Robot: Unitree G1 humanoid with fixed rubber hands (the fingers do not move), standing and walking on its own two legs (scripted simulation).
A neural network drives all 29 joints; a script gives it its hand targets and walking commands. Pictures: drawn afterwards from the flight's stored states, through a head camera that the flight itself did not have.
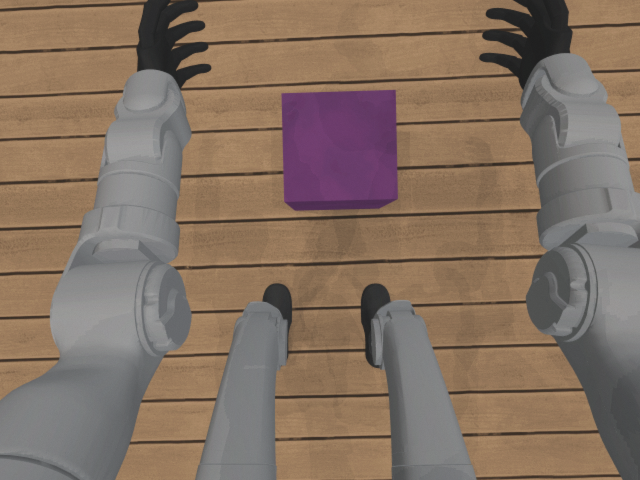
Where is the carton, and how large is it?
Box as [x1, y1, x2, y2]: [281, 90, 397, 210]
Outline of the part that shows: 395,90 281,93 284,201 295,210 378,208 397,198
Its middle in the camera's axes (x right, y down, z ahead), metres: +0.04 -0.18 +0.84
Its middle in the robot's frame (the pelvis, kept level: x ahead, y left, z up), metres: +0.52 -0.02 -0.52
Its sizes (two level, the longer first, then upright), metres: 0.210 0.200 0.250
